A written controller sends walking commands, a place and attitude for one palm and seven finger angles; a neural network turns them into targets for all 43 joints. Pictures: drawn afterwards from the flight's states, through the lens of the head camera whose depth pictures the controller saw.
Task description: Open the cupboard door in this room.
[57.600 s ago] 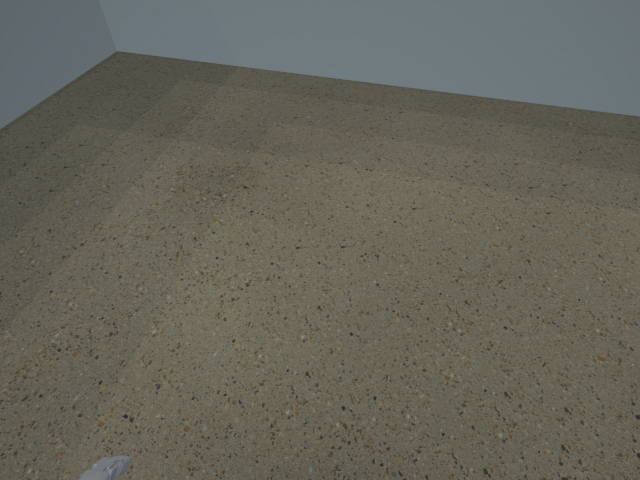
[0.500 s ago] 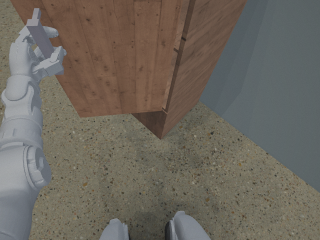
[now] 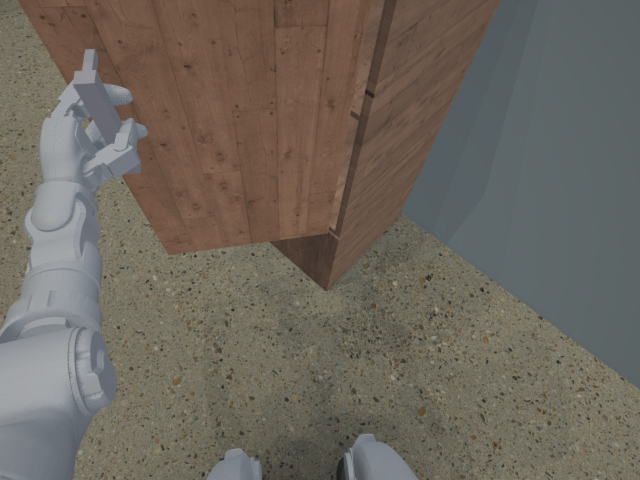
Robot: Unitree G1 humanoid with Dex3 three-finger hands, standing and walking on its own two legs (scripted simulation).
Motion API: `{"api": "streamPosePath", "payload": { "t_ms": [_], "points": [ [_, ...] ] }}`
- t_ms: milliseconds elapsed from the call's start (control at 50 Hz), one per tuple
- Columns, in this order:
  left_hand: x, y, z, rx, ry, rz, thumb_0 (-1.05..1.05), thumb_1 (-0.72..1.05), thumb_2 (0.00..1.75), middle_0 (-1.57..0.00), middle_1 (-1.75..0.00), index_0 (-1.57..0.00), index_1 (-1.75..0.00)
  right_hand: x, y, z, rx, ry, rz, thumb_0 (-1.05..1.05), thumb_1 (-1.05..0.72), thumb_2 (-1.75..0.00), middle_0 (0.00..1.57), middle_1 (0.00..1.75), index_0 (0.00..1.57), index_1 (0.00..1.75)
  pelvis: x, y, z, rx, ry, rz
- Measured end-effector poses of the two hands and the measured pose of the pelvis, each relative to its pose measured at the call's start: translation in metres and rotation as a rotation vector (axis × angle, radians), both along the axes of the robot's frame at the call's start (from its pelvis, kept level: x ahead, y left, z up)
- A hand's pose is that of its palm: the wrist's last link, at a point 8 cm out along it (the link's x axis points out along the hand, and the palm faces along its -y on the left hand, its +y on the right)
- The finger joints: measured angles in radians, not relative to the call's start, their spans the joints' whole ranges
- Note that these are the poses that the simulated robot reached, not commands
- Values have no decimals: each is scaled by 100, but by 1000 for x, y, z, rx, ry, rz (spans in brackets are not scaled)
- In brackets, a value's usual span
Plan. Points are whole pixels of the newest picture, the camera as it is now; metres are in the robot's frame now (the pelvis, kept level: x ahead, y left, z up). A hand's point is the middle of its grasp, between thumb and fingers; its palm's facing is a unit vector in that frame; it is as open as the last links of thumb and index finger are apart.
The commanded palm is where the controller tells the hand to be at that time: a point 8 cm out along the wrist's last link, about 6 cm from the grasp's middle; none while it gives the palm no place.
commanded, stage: pull the door open along its arc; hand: left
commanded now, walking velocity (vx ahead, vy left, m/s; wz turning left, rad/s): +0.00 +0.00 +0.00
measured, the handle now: (113, 116) +0.55 +0.22 +0.09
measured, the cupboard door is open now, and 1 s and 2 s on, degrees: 53 99 100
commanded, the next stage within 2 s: open thumb and fingers to let go in 0.80 s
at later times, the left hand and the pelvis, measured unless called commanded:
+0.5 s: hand (205, 254) +0.35 +0.10 +0.09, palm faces +0.36 -0.93 +0.06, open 6.3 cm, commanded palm +0.30 +0.16 +0.08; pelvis +0.01 -0.02 +0.02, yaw +2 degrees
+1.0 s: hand (275, 288) +0.31 +0.03 +0.09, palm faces +0.43 -0.90 -0.04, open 6.1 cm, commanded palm +0.26 +0.07 +0.08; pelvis +0.01 -0.06 +0.02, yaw +5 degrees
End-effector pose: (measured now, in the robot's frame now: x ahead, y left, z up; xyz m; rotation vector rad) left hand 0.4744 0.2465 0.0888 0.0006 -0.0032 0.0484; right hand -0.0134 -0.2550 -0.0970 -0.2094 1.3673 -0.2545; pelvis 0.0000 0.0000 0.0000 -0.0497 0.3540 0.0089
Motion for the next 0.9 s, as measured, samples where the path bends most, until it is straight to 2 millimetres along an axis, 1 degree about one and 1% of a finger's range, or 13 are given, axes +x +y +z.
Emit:
{"api": "streamPosePath", "payload": {
  "t_ms": [100, 200, 300, 380, 440, 500, 580, 660, 820, 900],
  "points": [
    [-25, -7, -1, 0, -11, -17, 0, 72, 76, -35, -134, -34, -133, 23, 3, 3, 23, -68, 2, 1, -91, -90, 20, 30, 20, 30, 6, 1, 6, 5, -27, -6],
    [-63, -22, -2, -14, -26, -36, -1, 71, 75, -35, -134, -33, -132, 61, 5, 7, 48, -184, 31, 1, -91, -90, 20, 30, 20, 30, 11, 2, 12, 11, -65, -9],
    [-104, -49, -4, -84, -38, 98, 0, 69, 74, -35, -133, -34, -128, 110, 12, 13, 82, -323, 103, 1, -91, -90, 20, 30, 20, 30, 12, 1, 16, 20, -101, -4],
    [-132, -74, -4, -92, -34, 192, 0, 67, 73, -35, -132, -35, -128, 146, 20, 19, 110, -419, 169, 1, -91, -90, 20, 30, 20, 30, 10, -4, 17, 30, -129, 4],
    [-149, -91, -2, -78, -26, 255, 0, 66, 74, -35, -131, -34, -129, 166, 26, 23, 129, -468, 216, 1, -91, -90, 20, 30, 20, 30, 8, -9, 18, 38, -150, 12],
    [-161, -106, 0, -59, -15, 320, 0, 66, 74, -35, -129, -34, -130, 181, 29, 26, 142, -497, 253, 1, -91, -90, 20, 30, 20, 30, 7, -16, 19, 46, -168, 23],
    [-172, -123, 2, -32, 1, 399, 0, 66, 76, -35, -128, -34, -131, 191, 28, 27, 150, -506, 283, 1, -91, -90, 20, 30, 20, 30, 7, -27, 19, 53, -184, 37],
    [-181, -136, 4, -4, 13, 430, 0, 67, 77, -34, -128, -33, -131, 192, 20, 25, 144, -494, 286, 1, -91, -90, 20, 30, 20, 30, 8, -36, 20, 58, -196, 46],
    [-201, -165, 5, 14, 28, 384, 0, 68, 76, -32, -131, -33, -133, 185, -6, 21, 123, -462, 265, 1, -91, -90, 20, 30, 20, 30, 15, -51, 23, 68, -222, 60],
    [-208, -177, 6, 31, 26, 356, 0, 68, 76, -32, -132, -34, -133, 185, -15, 20, 116, -469, 264, 1, -91, -90, 20, 30, 20, 30, 15, -56, 23, 72, -230, 68]
  ]
}}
